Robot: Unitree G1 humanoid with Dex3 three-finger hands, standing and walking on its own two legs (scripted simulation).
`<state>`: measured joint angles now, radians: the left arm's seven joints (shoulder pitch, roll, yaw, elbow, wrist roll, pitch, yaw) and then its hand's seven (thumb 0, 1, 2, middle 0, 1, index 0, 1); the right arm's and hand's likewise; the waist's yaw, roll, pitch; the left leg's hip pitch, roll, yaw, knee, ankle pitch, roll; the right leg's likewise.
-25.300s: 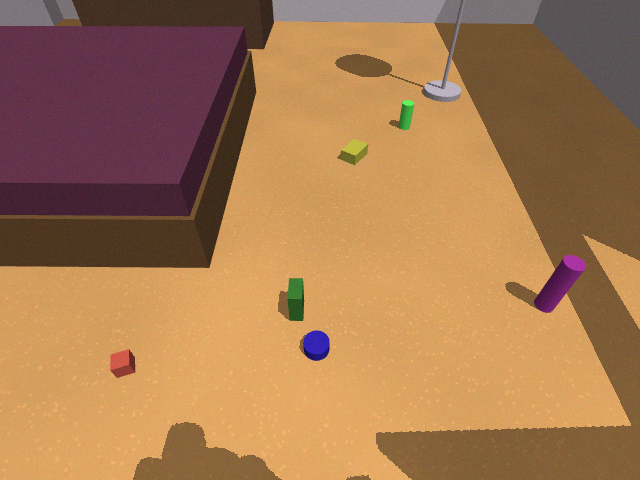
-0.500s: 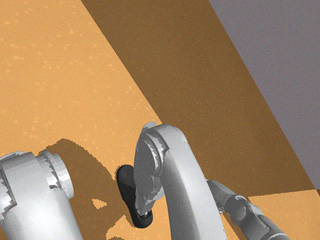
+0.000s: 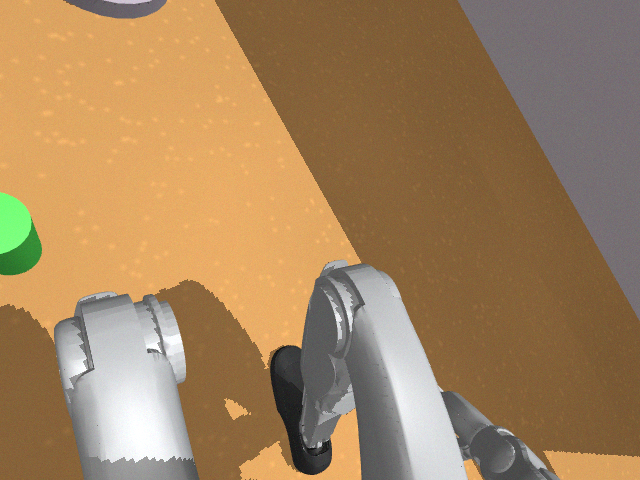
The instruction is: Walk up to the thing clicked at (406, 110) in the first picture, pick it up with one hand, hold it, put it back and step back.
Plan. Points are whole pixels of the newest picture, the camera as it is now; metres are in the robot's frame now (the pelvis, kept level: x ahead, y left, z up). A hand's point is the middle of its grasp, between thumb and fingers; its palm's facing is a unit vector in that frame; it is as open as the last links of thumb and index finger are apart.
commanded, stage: rise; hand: left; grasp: from the side
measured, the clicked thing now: (2, 238) +0.42 +0.29 -0.22
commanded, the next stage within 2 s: home in 0.06 s
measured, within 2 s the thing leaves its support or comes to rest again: neither
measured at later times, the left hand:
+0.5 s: hand out of the picture +0.32 +0.39 +0.02, palm faces +0.32 -0.81 -0.49, open 17.3 cm
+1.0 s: hand out of the picture +0.25 +0.28 +0.22, palm faces +0.35 -0.86 -0.38, open 17.4 cm
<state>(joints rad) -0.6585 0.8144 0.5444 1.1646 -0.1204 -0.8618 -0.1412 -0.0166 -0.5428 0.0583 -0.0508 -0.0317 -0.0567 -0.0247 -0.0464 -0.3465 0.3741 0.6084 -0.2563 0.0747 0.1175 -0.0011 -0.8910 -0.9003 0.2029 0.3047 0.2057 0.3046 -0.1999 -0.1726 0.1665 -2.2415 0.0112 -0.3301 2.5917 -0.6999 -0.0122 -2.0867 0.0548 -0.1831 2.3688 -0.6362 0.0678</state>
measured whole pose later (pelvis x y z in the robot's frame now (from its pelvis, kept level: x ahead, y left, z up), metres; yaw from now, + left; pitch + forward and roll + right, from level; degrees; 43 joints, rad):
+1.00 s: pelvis +0.06 -0.01 +0.33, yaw +13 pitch +23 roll -3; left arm 0.08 0.31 0.14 0.38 0.00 0.13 0.15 -0.01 -0.52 0.06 -0.06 -0.05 -0.06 -0.05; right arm 0.17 -0.24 0.00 0.51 0.04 0.02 -0.12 0.01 -0.90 -0.90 0.20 0.31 0.20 0.31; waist -0.04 0.01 -0.17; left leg -1.24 0.05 -0.06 1.42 -0.59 -0.03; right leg -1.19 -0.02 -0.04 1.38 -0.58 0.02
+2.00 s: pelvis +0.10 -0.01 +0.42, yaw +15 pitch +7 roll -2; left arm 0.46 0.20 -0.02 0.02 -0.02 0.27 0.14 -0.01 -0.53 0.06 -0.05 -0.05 -0.06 -0.05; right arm 0.28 -0.21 0.02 0.51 0.01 -0.10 -0.18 0.01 -0.90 -0.90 0.20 0.30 0.20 0.30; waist -0.02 0.04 -0.11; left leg -0.62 0.05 -0.04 0.95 -0.46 -0.03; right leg -0.58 -0.02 -0.05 0.91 -0.46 0.01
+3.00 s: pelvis +0.09 +0.00 +0.42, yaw +14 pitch +7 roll -2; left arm 0.45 0.20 -0.02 0.02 -0.01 0.27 0.14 -0.01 -0.56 0.04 -0.05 -0.05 -0.05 -0.05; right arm 0.27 -0.20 0.03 0.53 0.00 -0.13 -0.19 0.01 -0.90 -0.90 0.20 0.30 0.20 0.30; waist -0.01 0.04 -0.10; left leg -0.61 0.05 -0.03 0.95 -0.46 -0.02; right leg -0.57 -0.02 -0.04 0.90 -0.45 0.02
